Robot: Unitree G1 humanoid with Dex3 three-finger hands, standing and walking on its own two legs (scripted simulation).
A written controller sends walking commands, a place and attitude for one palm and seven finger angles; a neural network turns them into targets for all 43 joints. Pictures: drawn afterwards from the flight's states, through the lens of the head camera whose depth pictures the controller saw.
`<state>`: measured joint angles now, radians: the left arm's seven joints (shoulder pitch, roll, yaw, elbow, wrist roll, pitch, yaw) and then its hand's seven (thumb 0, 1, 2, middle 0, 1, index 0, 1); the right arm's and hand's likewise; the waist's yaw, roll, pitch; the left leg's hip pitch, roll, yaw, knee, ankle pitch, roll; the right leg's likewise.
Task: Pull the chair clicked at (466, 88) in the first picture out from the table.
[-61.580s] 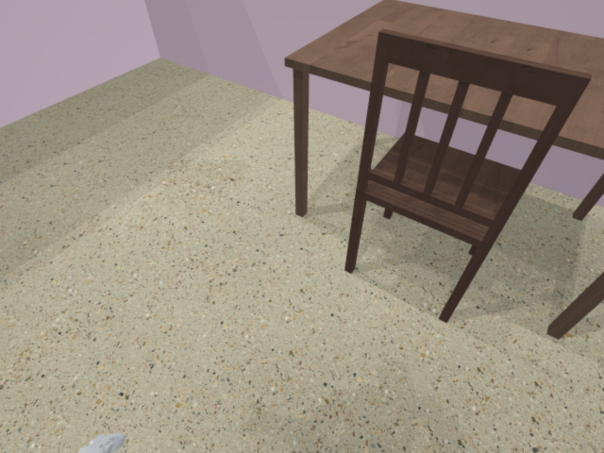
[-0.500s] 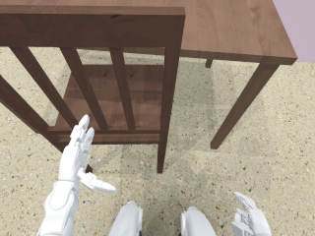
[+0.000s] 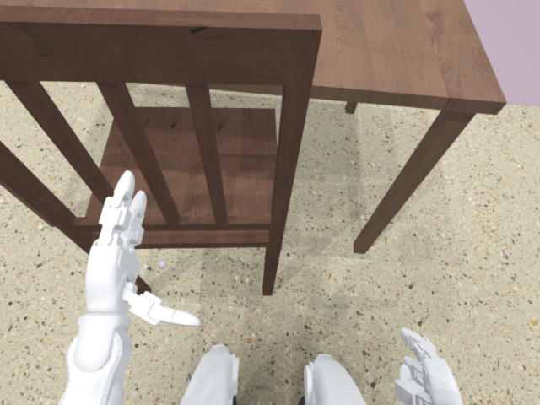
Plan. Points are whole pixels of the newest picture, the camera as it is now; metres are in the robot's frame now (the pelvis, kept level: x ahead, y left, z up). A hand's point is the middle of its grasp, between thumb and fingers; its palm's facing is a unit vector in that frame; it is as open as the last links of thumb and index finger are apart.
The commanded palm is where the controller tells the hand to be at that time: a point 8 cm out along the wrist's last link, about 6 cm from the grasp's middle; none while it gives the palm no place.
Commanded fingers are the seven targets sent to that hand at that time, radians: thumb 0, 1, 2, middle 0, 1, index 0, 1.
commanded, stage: aim the fingers beside a spindle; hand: left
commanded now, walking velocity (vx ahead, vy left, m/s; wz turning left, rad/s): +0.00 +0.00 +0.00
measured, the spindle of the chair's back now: (150, 169) +0.44 +0.20 +0.05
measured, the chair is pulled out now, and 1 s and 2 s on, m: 0.04 0.04 0.02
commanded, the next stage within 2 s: push the fingers through the gap in 1.30 s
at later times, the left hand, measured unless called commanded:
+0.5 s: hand (155, 264) +0.31 +0.18 +0.00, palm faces +0.04 -1.00 -0.01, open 16.9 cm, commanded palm +0.28 +0.22 +0.02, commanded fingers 0.00 -0.50 0.30 -0.06 -0.08 -0.06 -0.08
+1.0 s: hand (176, 273) +0.28 +0.14 +0.04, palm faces +0.00 -1.00 +0.00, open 16.9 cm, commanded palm +0.28 +0.22 +0.04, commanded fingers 0.00 -0.50 0.30 -0.06 -0.08 -0.06 -0.08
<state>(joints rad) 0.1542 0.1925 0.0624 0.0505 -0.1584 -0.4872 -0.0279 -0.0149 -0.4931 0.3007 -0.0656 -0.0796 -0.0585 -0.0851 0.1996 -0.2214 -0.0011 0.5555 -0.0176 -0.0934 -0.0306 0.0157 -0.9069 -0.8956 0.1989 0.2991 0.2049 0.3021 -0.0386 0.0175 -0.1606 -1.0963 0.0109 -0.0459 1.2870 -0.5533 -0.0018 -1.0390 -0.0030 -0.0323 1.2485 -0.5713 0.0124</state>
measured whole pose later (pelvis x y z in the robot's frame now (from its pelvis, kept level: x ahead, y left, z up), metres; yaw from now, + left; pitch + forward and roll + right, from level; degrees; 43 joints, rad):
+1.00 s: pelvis +0.00 +0.00 +0.00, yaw +0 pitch +21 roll -2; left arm 0.18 0.17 0.02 0.03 -0.16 -0.45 -0.02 -0.02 -0.49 0.30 -0.06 -0.08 -0.06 -0.08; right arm 0.20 -0.21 0.00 0.54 -0.01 -0.09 -0.04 0.02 -0.91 -0.90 0.20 0.30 0.21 0.30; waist -0.04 0.01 -0.16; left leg -1.10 0.01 -0.04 1.29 -0.55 0.00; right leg -1.05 0.00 -0.03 1.25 -0.57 0.01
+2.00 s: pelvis -0.01 +0.00 +0.00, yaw +0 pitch +22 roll -3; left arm -0.22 0.23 0.17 0.45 -0.18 -0.41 -0.11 -0.01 -0.50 0.30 -0.14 -0.12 -0.06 -0.08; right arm 0.19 -0.24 0.02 0.60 0.00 -0.05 -0.03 0.01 -0.91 -0.90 0.20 0.30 0.21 0.30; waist -0.04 0.04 -0.16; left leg -1.15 0.01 -0.06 1.30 -0.53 0.00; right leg -1.09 -0.01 -0.04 1.26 -0.55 0.01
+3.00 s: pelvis +0.00 +0.01 +0.00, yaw +0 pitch +22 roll -3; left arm -0.02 0.22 0.15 0.30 -0.18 -0.44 -0.12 -0.01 -0.50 0.30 -0.06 -0.08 -0.06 -0.08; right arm 0.17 -0.24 0.01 0.56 -0.01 -0.06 -0.01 0.01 -0.91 -0.90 0.20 0.30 0.21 0.30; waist -0.04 0.03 -0.16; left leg -1.12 0.01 -0.05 1.29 -0.56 0.01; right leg -1.05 0.00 -0.04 1.24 -0.57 0.02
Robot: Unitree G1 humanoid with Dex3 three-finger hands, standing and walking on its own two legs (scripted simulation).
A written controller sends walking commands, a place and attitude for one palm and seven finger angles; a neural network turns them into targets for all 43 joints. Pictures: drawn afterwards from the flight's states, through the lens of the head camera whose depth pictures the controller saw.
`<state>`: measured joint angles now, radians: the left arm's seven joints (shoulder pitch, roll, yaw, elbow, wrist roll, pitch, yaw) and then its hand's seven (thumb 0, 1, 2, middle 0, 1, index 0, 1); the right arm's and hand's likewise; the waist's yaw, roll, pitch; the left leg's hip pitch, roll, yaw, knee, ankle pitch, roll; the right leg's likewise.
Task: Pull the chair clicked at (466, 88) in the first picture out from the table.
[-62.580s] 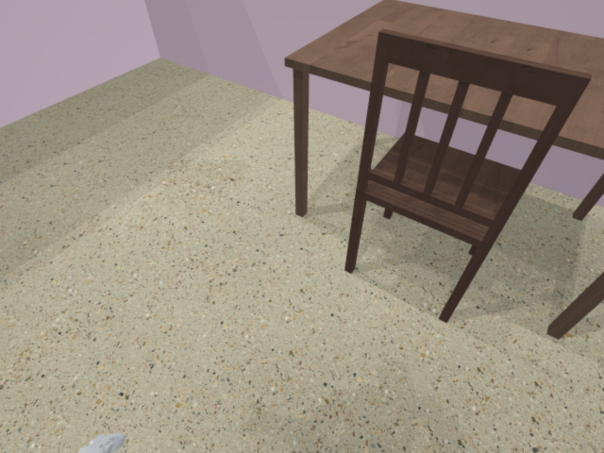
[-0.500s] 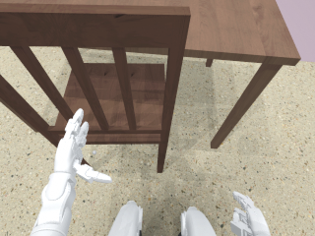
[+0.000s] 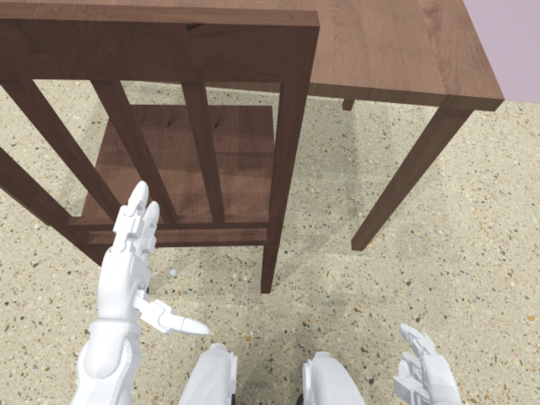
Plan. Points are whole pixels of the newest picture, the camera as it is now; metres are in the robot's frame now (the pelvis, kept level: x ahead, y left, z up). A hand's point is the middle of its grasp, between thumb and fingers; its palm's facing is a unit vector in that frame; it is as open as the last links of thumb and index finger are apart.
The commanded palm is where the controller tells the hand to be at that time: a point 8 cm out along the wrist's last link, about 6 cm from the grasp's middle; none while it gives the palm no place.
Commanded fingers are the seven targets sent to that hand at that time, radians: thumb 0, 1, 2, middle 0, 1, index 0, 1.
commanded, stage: aim the fingers beside a spindle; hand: left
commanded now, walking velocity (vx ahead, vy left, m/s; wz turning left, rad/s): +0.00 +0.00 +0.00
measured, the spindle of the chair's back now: (146, 167) +0.44 +0.20 +0.05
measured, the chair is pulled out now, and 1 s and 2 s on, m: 0.04 0.02 0.02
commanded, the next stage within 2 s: push the fingers through the gap in 0.30 s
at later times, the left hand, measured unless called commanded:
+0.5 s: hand (139, 247) +0.32 +0.19 +0.03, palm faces +0.11 -0.99 -0.07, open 16.9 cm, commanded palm +0.29 +0.23 +0.03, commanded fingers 0.00 -0.50 0.30 -0.06 -0.08 -0.06 -0.08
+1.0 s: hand (156, 228) +0.35 +0.18 +0.03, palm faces +0.05 -1.00 -0.03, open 16.9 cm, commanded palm +0.33 +0.22 +0.03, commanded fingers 0.00 -0.50 0.30 -0.06 -0.08 -0.06 -0.08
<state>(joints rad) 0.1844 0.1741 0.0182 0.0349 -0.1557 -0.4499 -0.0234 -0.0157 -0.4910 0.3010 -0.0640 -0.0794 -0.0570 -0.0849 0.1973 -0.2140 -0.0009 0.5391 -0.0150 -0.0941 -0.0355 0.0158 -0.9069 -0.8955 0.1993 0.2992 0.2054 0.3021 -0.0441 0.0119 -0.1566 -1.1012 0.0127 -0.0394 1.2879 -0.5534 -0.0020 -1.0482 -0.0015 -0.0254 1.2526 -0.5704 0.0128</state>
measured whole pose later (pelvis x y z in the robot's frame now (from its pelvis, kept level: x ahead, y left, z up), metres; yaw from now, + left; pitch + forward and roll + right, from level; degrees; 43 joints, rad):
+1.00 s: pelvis -0.01 +0.00 +0.00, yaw +0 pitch +22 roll -3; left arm -0.22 0.23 0.17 0.45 -0.18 -0.41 -0.11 -0.01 -0.50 0.30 -0.14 -0.12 -0.06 -0.08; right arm 0.19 -0.24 0.02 0.60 0.00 -0.05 -0.03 0.01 -0.91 -0.90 0.20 0.30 0.21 0.30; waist -0.04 0.04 -0.16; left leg -1.15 0.01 -0.06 1.30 -0.53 0.00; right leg -1.09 -0.01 -0.04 1.26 -0.55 0.01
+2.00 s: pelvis +0.00 +0.01 +0.00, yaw +0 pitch +22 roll -3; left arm -0.02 0.22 0.15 0.30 -0.18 -0.44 -0.12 -0.01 -0.50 0.30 -0.06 -0.08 -0.06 -0.08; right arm 0.17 -0.24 0.01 0.56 -0.01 -0.06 -0.01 0.01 -0.91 -0.90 0.20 0.30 0.21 0.30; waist -0.04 0.03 -0.16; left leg -1.12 0.01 -0.05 1.29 -0.56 0.01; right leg -1.05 0.00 -0.04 1.24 -0.57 0.02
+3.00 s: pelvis +0.00 +0.00 +0.00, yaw +0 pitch +22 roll -3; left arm 0.07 0.21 0.13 0.22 -0.18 -0.42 -0.11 -0.01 -0.49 0.30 -0.06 -0.08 -0.06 -0.09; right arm 0.19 -0.24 0.01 0.55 -0.01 -0.08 -0.02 0.02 -0.91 -0.90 0.20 0.30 0.21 0.30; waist -0.05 0.03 -0.17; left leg -1.12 0.01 -0.05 1.30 -0.56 0.00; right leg -1.06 0.00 -0.03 1.26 -0.57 0.01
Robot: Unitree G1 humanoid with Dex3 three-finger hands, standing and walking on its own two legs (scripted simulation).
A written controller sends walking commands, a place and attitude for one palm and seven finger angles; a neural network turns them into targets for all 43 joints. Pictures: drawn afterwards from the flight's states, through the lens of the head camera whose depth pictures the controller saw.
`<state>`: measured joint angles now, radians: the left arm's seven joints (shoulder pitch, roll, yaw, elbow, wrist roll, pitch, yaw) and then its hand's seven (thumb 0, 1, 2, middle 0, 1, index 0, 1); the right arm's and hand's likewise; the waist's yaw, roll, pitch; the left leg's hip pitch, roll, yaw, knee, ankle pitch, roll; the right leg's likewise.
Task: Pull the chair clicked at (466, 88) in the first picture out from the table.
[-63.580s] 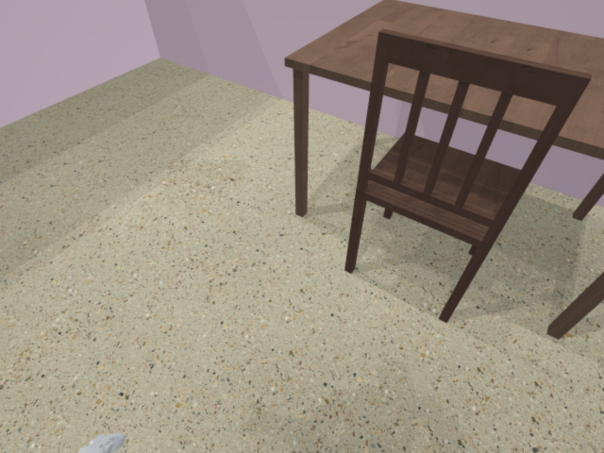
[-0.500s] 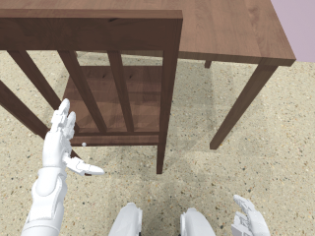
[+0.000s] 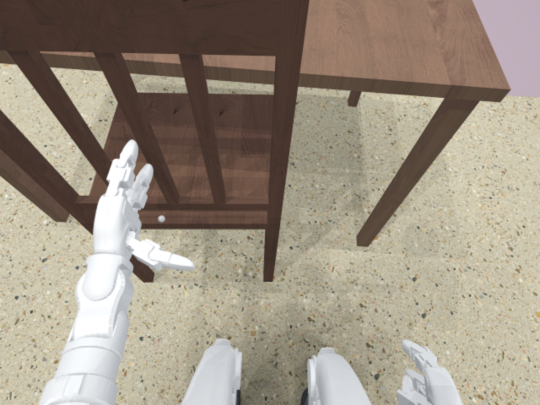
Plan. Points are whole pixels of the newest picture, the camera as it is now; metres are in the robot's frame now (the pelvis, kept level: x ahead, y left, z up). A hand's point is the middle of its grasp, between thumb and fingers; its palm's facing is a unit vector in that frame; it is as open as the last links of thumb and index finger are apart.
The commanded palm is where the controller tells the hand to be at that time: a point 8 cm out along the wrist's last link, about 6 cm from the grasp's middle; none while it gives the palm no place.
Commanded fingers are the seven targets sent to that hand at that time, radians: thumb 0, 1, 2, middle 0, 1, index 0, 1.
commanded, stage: aim the fingers beside a spindle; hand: left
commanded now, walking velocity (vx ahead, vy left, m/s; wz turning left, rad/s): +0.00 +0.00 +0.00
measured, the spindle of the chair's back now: (149, 144) +0.48 +0.21 +0.05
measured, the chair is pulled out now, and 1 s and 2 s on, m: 0.02 0.02 0.02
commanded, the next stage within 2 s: none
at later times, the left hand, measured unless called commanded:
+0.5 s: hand (158, 225) +0.36 +0.18 +0.02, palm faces +0.04 -1.00 -0.03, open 16.9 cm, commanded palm +0.33 +0.23 +0.03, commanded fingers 0.00 -0.50 0.30 -0.06 -0.08 -0.06 -0.08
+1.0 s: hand (155, 238) +0.34 +0.18 +0.02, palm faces +0.04 -1.00 -0.03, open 16.9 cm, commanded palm +0.31 +0.23 +0.03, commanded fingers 0.00 -0.50 0.30 -0.06 -0.08 -0.06 -0.08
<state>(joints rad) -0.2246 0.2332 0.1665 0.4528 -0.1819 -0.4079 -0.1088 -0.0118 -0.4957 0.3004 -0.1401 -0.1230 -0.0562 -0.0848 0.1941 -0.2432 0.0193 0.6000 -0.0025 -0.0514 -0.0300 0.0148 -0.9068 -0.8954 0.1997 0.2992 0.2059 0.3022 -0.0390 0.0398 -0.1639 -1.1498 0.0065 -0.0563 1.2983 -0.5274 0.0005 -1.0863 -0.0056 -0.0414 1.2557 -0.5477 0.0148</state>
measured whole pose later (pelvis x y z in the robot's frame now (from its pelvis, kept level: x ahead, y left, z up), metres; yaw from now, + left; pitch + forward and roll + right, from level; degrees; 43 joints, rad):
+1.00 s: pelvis +0.02 +0.01 +0.00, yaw +0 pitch +22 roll -3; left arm -0.02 0.22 0.15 0.30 -0.18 -0.44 -0.12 -0.01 -0.50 0.30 -0.06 -0.08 -0.06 -0.08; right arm 0.17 -0.24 0.01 0.56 -0.01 -0.06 -0.01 0.01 -0.91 -0.90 0.20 0.30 0.21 0.30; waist -0.04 0.03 -0.16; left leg -1.12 0.01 -0.05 1.29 -0.56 0.01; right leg -1.05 0.00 -0.04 1.24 -0.57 0.02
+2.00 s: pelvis +0.01 +0.00 +0.00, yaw -1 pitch +22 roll -3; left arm 0.07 0.21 0.13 0.22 -0.18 -0.42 -0.11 -0.01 -0.49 0.30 -0.06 -0.08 -0.06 -0.09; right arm 0.19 -0.24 0.01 0.55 -0.01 -0.08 -0.02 0.02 -0.91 -0.90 0.20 0.30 0.21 0.30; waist -0.05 0.03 -0.17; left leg -1.12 0.01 -0.05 1.30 -0.56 0.00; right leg -1.06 0.00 -0.03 1.26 -0.57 0.01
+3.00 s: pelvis +0.01 +0.00 +0.00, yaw +0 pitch +22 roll -4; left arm 0.07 0.22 0.14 0.26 -0.23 -0.39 -0.16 -0.01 -0.49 0.30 -0.06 -0.08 -0.05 -0.08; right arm 0.19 -0.24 0.02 0.55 0.00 -0.09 -0.02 0.02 -0.91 -0.90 0.20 0.30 0.21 0.30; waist -0.04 0.04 -0.17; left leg -1.13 0.01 -0.06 1.31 -0.56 0.01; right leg -1.06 0.00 -0.04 1.25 -0.57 0.02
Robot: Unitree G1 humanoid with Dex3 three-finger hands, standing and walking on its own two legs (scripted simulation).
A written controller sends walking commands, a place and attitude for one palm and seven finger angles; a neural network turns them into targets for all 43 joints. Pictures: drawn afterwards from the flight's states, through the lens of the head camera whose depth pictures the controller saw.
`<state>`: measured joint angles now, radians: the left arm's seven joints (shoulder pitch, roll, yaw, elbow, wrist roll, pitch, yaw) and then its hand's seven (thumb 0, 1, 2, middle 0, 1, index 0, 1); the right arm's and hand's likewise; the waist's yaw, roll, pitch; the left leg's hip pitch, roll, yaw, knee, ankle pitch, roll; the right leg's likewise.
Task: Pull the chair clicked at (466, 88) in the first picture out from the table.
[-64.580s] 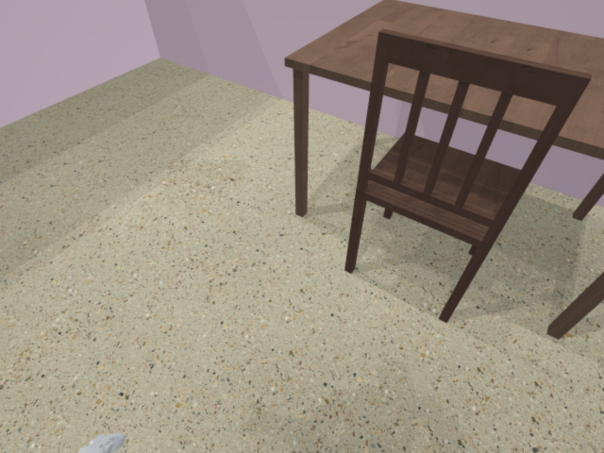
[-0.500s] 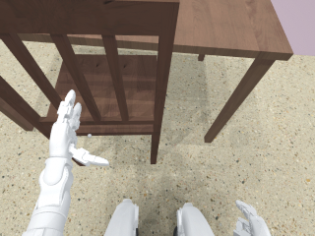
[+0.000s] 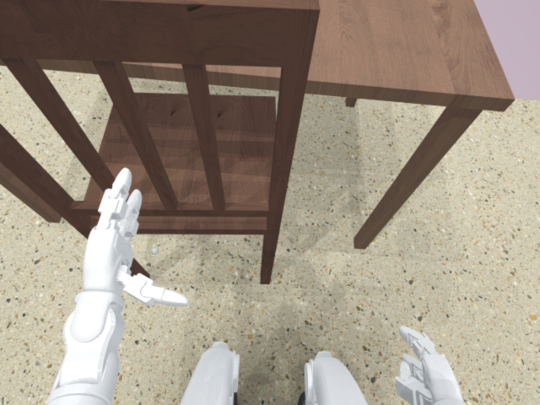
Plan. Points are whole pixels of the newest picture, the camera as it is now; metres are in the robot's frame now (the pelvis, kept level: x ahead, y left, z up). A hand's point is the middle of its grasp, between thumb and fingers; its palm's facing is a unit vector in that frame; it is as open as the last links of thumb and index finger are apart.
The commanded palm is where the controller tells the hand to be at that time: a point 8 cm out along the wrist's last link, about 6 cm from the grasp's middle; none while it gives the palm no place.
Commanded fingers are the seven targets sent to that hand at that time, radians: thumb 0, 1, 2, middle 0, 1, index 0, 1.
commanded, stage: aim the fingers beside a spindle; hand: left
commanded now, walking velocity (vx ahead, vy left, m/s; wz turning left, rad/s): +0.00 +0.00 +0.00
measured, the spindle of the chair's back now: (147, 152) +0.47 +0.21 +0.05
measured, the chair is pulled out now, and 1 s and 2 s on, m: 0.02 0.02 0.02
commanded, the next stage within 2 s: none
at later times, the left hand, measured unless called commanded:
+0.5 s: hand (150, 263) +0.30 +0.18 +0.02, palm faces +0.03 -1.00 -0.04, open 16.9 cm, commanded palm +0.27 +0.23 +0.02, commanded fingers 0.00 -0.50 0.30 -0.06 -0.08 -0.06 -0.08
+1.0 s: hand (163, 267) +0.30 +0.16 +0.02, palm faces +0.02 -1.00 -0.04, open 16.9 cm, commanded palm +0.27 +0.23 +0.03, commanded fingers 0.00 -0.50 0.30 -0.06 -0.08 -0.06 -0.08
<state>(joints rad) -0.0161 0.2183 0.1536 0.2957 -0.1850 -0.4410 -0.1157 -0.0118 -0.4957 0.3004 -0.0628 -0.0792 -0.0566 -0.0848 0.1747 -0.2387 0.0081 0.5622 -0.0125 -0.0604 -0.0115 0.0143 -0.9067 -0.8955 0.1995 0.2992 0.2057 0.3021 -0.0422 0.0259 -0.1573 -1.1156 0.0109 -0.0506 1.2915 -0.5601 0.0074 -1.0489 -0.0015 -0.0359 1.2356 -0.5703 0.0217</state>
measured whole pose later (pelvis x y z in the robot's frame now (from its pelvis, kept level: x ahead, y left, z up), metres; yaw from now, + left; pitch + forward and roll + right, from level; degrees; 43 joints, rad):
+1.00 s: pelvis -0.01 -0.01 +0.00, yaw +0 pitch +22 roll -3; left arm 0.07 0.21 0.13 0.22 -0.18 -0.42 -0.11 -0.01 -0.49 0.30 -0.06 -0.08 -0.06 -0.09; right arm 0.19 -0.24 0.01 0.55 -0.01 -0.08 -0.02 0.02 -0.91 -0.90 0.20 0.30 0.21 0.30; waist -0.05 0.03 -0.17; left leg -1.12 0.01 -0.05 1.30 -0.56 0.00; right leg -1.06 0.00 -0.03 1.26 -0.57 0.01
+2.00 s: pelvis -0.01 +0.00 +0.00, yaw +0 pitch +22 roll -4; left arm 0.07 0.22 0.14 0.26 -0.23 -0.39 -0.16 -0.01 -0.49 0.30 -0.06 -0.08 -0.05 -0.08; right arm 0.19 -0.24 0.02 0.55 0.00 -0.09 -0.02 0.02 -0.91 -0.90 0.20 0.30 0.21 0.30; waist -0.04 0.04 -0.17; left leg -1.13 0.01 -0.06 1.31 -0.56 0.01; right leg -1.06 0.00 -0.04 1.25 -0.57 0.02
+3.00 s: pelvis -0.01 -0.01 -0.01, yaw +0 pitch +22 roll -3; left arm 0.07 0.23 0.16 0.26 -0.22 -0.40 -0.15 -0.01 -0.49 0.30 -0.06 -0.08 -0.05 -0.08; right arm 0.19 -0.25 0.01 0.56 -0.01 -0.08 -0.02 0.02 -0.91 -0.90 0.20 0.30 0.21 0.30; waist -0.04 0.03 -0.17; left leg -1.14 0.02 -0.06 1.32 -0.56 -0.01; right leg -1.07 0.01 -0.05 1.27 -0.58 0.01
